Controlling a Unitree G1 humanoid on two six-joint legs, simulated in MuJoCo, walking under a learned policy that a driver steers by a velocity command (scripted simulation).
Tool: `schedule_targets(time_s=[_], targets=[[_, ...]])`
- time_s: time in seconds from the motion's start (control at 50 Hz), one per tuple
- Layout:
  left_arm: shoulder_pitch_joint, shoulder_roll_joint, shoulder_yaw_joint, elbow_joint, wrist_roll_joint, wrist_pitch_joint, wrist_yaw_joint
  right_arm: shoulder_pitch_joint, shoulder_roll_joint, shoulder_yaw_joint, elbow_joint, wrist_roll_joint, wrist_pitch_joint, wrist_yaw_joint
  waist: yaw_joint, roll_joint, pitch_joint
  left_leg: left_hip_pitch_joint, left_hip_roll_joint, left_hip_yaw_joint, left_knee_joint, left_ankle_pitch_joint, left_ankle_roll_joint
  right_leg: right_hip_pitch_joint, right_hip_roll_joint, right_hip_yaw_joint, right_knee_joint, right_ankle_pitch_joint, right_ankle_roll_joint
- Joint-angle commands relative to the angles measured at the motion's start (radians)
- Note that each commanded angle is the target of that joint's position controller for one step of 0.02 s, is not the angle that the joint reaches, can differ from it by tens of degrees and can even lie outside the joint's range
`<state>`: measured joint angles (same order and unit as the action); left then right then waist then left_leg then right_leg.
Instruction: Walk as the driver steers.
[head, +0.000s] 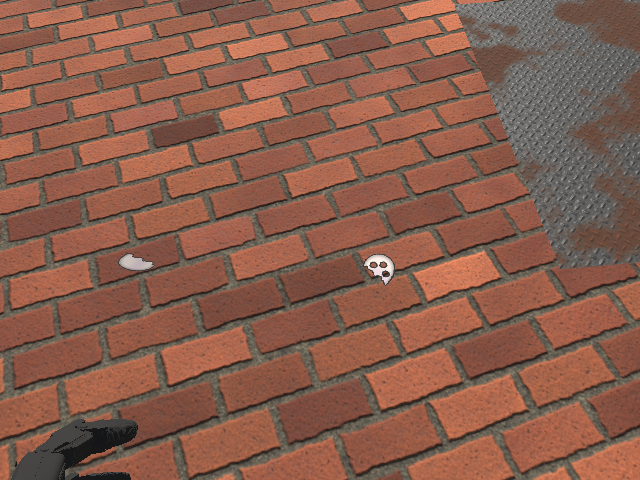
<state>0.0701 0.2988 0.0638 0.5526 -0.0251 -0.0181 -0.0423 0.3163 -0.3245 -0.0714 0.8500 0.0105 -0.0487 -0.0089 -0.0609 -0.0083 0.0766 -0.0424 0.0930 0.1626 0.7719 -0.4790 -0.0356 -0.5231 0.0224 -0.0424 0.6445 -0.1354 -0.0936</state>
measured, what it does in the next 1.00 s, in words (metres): walks ahead: left foot, then right foot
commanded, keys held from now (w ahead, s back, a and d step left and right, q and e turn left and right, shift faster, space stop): w+e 0.02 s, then w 0.46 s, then w+q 0.52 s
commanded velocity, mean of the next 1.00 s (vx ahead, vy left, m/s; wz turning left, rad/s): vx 0.50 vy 0.00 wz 0.03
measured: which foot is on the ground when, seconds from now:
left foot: up 0.00-0.46, down 0.48-0.96, up 0.98-1.00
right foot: down 0.00-0.48, up 0.50-0.94, down 0.96-1.00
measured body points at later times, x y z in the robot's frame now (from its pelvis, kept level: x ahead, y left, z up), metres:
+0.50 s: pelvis +0.30 +0.03 +0.01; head +0.33 +0.03 +0.46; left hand +0.35 +0.32 -0.11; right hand +0.49 -0.23 -0.07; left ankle +0.43 +0.12 -0.72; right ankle +0.12 -0.08 -0.71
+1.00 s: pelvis +0.58 -0.01 +0.01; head +0.60 -0.01 +0.46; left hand +0.80 +0.25 -0.04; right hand +0.61 -0.30 -0.11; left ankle +0.43 +0.12 -0.70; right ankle +0.68 -0.12 -0.71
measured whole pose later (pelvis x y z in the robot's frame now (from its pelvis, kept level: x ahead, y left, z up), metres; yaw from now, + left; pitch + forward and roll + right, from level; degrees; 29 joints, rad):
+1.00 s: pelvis +0.58 -0.01 +0.01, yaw +7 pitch +2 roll +0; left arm 0.04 0.26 0.04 0.64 0.00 -0.12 -0.01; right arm 0.41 -0.31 -0.07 0.81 0.02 -0.03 -0.01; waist -0.09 0.02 0.01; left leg -0.14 -0.06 -0.19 0.67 -0.49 0.03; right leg -0.44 0.02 0.03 0.50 -0.10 -0.01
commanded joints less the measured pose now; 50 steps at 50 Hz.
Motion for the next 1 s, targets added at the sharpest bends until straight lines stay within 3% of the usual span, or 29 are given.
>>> schedule_targets(time_s=[0.02, 0.04, 0.06, 0.08, 0.1, 0.14, 0.2, 0.26, 0.32, 0.38, 0.44, 0.46, 0.48, 0.5, 0.52, 0.54, 0.56, 0.58, 0.6, 0.62, 0.68, 0.74, 0.8, 0.86, 0.9, 0.94, 0.96, 0.98, 1.0], targets=[[0.337, 0.215, 0.072, -0.008, 0.002, -0.021, 0.009, -0.084, -0.143, -0.009, -0.163, 0.013, -0.072, 0.02, 0.188, -0.125, -0.406, -0.766, -0.078, -0.27, 0.637, -0.055, 0.031, 0.916, -0.338, 0.807, -0.347, -0.268, -0.287], [0.304, 0.177, 0.058, 0.006, 0.008, -0.032, 0.009, -0.123, -0.14, -0.005, -0.176, 0.033, -0.086, 0.026, 0.165, -0.097, -0.269, -0.78, -0.037, -0.247, 0.571, 0.036, 0.05, 0.777, -0.309, 0.654, -0.354, -0.199, -0.246], [0.239, 0.15, 0.048, 0.007, 0.009, -0.038, 0.01, -0.121, -0.12, 0.0, -0.16, 0.016, -0.089, 0.019, 0.115, -0.003, -0.194, -0.723, 0.007, -0.241, 0.479, 0.107, 0.048, 0.627, -0.266, 0.542, -0.354, -0.08, -0.21], [0.187, 0.114, 0.035, 0.001, 0.017, -0.041, 0.013, -0.112, -0.122, -0.005, -0.145, -0.005, -0.082, 0.013, 0.082, 0.0, -0.151, -0.659, 0.036, -0.237, 0.406, 0.156, 0.042, 0.523, -0.231, 0.454, -0.371, 0.045, -0.187], [0.162, 0.113, 0.031, -0.005, 0.03, -0.044, 0.017, -0.084, -0.123, -0.006, -0.139, -0.006, -0.07, 0.016, 0.052, -0.049, -0.146, -0.596, 0.049, -0.241, 0.388, 0.18, 0.031, 0.443, -0.225, 0.43, -0.389, 0.134, -0.195], [0.158, 0.108, 0.028, 0.016, 0.025, -0.054, 0.022, -0.06, -0.1, -0.003, -0.122, -0.015, -0.051, 0.017, 0.037, -0.043, -0.136, -0.55, 0.05, -0.221, 0.325, 0.205, 0.002, 0.366, -0.207, 0.356, -0.418, 0.245, -0.202], [0.195, 0.131, 0.031, 0.054, 0.023, -0.06, 0.037, -0.152, -0.06, 0.011, -0.146, -0.021, -0.038, 0.015, 0.063, -0.031, -0.084, -0.592, 0.044, -0.206, 0.159, 0.36, -0.027, 0.328, -0.177, 0.266, -0.454, 0.271, -0.183], [0.229, 0.137, 0.03, 0.086, 0.018, -0.058, 0.044, -0.249, -0.035, 0.021, -0.163, -0.015, -0.045, 0.024, 0.105, -0.041, -0.059, -0.551, 0.012, -0.194, -0.058, 0.564, -0.025, 0.324, -0.14, 0.203, -0.459, 0.186, -0.137], [0.284, 0.151, 0.033, 0.127, 0.011, -0.058, 0.044, -0.333, -0.033, 0.025, -0.186, -0.002, -0.053, 0.037, 0.141, -0.048, -0.023, -0.527, -0.016, -0.19, -0.174, 0.636, -0.009, 0.355, -0.17, 0.221, -0.463, 0.097, -0.13], [0.322, 0.154, 0.037, 0.162, 0.007, -0.048, 0.046, -0.371, -0.052, 0.02, -0.209, -0.002, -0.06, 0.052, 0.146, -0.055, -0.005, -0.578, -0.027, -0.202, -0.244, 0.556, 0.03, 0.482, -0.226, 0.258, -0.406, 0.142, -0.12], [0.316, 0.165, 0.043, 0.179, 0.008, -0.033, 0.052, -0.309, -0.075, 0.009, -0.201, -0.004, -0.065, 0.058, 0.103, -0.084, -0.034, -0.492, -0.057, -0.176, -0.278, 0.427, 0.077, 0.559, -0.246, 0.27, -0.319, 0.334, -0.088], [0.299, 0.165, 0.041, 0.178, 0.009, -0.027, 0.053, -0.221, -0.097, -0.005, -0.177, -0.006, -0.066, 0.052, 0.05, -0.082, -0.091, -0.36, -0.09, -0.141, -0.304, 0.424, 0.103, 0.554, -0.212, 0.24, -0.214, 0.503, -0.068], [0.298, 0.139, 0.028, 0.172, 0.018, -0.024, 0.055, -0.077, -0.141, -0.024, -0.143, -0.012, -0.067, 0.045, -0.016, -0.061, -0.207, -0.127, -0.057, -0.163, -0.278, 0.47, 0.143, 0.479, -0.157, 0.196, -0.025, 0.53, -0.038], [0.384, 0.07, 0.004, 0.148, 0.028, -0.033, 0.053, 0.064, -0.23, -0.045, -0.126, -0.028, -0.066, 0.041, -0.022, 0.1, -0.389, 0.271, 0.166, -0.486, -0.245, 0.442, 0.276, 0.167, -0.046, 0.136, 0.327, 0.247, 0.029], [0.44, 0.032, -0.01, 0.158, 0.024, -0.05, 0.05, 0.134, -0.216, -0.045, -0.089, -0.007, -0.058, 0.051, -0.015, 0.303, -0.471, 0.441, 0.275, -0.87, -0.408, 0.206, 0.368, -0.085, 0.07, 0.148, 0.56, -0.424, 0.077], [0.34, 0.124, 0.008, 0.143, 0.008, -0.062, 0.044, 0.102, -0.141, -0.021, -0.096, 0.017, -0.053, 0.051, -0.04, 0.206, -0.359, 0.385, 0.252, -0.865, -0.465, 0.037, 0.327, -0.206, 0.007, 0.19, 0.644, -0.418, 0.07], [0.243, 0.144, 0.013, 0.116, -0.003, -0.072, 0.041, 0.022, -0.118, -0.013, -0.112, 0.012, -0.046, 0.047, -0.032, 0.133, -0.222, 0.246, 0.218, -0.746, -0.487, 0.057, 0.294, -0.247, -0.039, 0.155, 0.628, -0.325, 0.066], [0.184, 0.137, 0.011, 0.101, 0.01, -0.081, 0.042, -0.031, -0.109, -0.009, -0.126, 0.0, -0.039, 0.044, -0.015, 0.069, -0.136, 0.109, 0.182, -0.657, -0.509, 0.157, 0.287, -0.234, -0.071, 0.129, 0.579, -0.255, 0.066], [0.176, 0.126, 0.014, 0.097, 0.025, -0.084, 0.043, -0.058, -0.095, -0.004, -0.135, -0.012, -0.037, 0.042, 0.015, 0.054, -0.095, 0.009, 0.151, -0.605, -0.533, 0.247, 0.286, -0.192, -0.098, 0.131, 0.517, -0.203, 0.071], [0.196, 0.111, 0.013, 0.097, 0.029, -0.084, 0.043, -0.072, -0.086, 0.0, -0.141, -0.019, -0.037, 0.039, 0.043, 0.079, -0.097, -0.046, 0.129, -0.576, -0.551, 0.322, 0.291, -0.137, -0.111, 0.134, 0.477, -0.176, 0.079], [0.199, 0.074, 0.006, 0.095, 0.036, -0.074, 0.047, -0.067, -0.094, -0.006, -0.137, -0.003, -0.039, 0.029, 0.067, 0.092, -0.095, -0.123, 0.092, -0.481, -0.588, 0.441, 0.305, -0.09, -0.11, 0.109, 0.334, -0.15, 0.117], [0.085, 0.048, -0.007, 0.066, 0.037, -0.074, 0.048, -0.036, -0.129, -0.02, -0.123, 0.006, -0.035, 0.013, 0.038, 0.078, -0.065, -0.179, 0.055, -0.413, -0.6, 0.467, 0.279, -0.06, -0.091, 0.102, 0.122, 0.033, 0.144], [-0.021, 0.039, -0.012, 0.045, 0.027, -0.085, 0.038, 0.017, -0.141, -0.027, -0.106, 0.014, -0.022, 0.002, -0.001, 0.085, -0.055, -0.201, 0.035, -0.398, -0.578, 0.44, 0.251, 0.012, -0.051, 0.099, -0.043, 0.183, 0.156], [-0.086, 0.06, -0.005, 0.026, 0.016, -0.097, 0.027, 0.067, -0.139, -0.029, -0.093, 0.022, -0.008, -0.004, -0.016, 0.09, -0.056, -0.154, 0.057, -0.459, -0.523, 0.385, 0.237, 0.049, -0.031, 0.121, -0.128, 0.192, 0.149], [-0.079, 0.085, 0.006, 0.025, 0.012, -0.104, 0.023, 0.067, -0.142, -0.033, -0.096, 0.02, -0.001, -0.009, 0.003, 0.107, -0.061, -0.117, 0.076, -0.515, -0.473, 0.364, 0.218, 0.093, -0.031, 0.133, -0.165, 0.135, 0.131], [0.021, 0.112, 0.023, 0.052, 0.013, -0.111, 0.027, 0.05, -0.124, -0.03, -0.105, 0.015, 0.006, -0.009, 0.066, 0.119, -0.096, -0.129, 0.05, -0.524, -0.374, 0.4, 0.186, 0.246, -0.032, 0.111, -0.218, 0.087, 0.091], [0.127, 0.146, 0.039, 0.07, 0.025, -0.115, 0.035, 0.045, -0.083, -0.016, -0.116, 0.008, 0.004, -0.006, 0.119, 0.094, -0.181, -0.184, -0.008, -0.486, -0.22, 0.408, 0.154, 0.43, -0.09, 0.149, -0.215, 0.062, 0.049], [0.289, 0.209, 0.055, 0.086, 0.033, -0.109, 0.045, 0.059, -0.014, 0.008, -0.142, -0.017, 0.001, -0.004, 0.173, -0.057, -0.336, -0.324, -0.088, -0.382, 0.083, 0.184, 0.112, 0.687, -0.283, 0.338, -0.196, 0.009, -0.009], [0.321, 0.26, 0.067, 0.117, 0.037, -0.092, 0.035, 0.179, 0.013, 0.019, -0.18, 0.02, -0.012, -0.002, 0.102, -0.386, -0.404, -0.647, -0.164, -0.293, 0.356, -0.139, 0.074, 0.88, -0.456, 0.783, -0.311, -0.255, -0.148]])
